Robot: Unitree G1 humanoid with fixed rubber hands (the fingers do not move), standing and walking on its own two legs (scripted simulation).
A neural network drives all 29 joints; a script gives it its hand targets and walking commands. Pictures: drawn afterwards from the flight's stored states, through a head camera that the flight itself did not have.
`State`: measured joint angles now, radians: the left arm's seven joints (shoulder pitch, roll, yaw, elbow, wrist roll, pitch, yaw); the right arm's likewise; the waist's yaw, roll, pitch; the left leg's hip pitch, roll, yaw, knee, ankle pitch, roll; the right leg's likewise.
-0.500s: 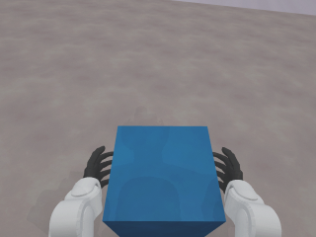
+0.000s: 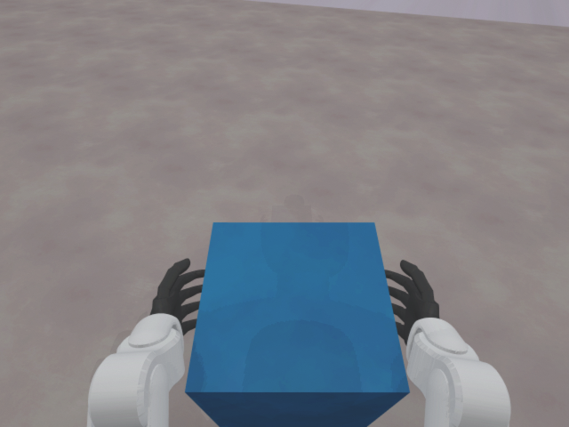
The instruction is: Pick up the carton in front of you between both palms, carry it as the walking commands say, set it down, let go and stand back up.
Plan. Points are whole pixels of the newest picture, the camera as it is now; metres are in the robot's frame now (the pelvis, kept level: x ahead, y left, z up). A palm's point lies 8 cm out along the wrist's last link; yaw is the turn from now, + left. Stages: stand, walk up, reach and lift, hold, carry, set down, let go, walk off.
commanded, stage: carry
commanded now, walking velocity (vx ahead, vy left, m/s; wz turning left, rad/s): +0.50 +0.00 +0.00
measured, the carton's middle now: (293, 333) +0.25 +0.00 +0.02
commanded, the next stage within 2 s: none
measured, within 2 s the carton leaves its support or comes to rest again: neither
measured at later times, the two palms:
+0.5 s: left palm (205, 157) +0.57 +0.18 +0.09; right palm (363, 162) +0.55 -0.12 +0.11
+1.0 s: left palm (237, 83) +0.91 +0.16 +0.09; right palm (351, 88) +0.90 -0.14 +0.09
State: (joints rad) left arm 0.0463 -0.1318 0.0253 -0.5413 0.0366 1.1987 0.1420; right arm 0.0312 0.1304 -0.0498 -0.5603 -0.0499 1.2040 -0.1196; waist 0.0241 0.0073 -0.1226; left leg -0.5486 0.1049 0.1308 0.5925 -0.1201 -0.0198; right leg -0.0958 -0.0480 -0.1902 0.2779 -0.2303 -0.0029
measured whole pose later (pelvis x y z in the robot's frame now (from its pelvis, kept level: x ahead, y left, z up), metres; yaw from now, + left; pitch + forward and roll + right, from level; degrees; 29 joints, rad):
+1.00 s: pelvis +0.68 +0.02 +0.00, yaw -1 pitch +3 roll +1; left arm 0.08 -0.13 0.02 -0.57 0.04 1.15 0.12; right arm 0.08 0.13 -0.02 -0.61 -0.07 1.16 -0.12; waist 0.01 0.02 -0.08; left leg -0.57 0.11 0.16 0.58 -0.05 -0.02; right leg 0.05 -0.04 -0.20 0.20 -0.29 0.01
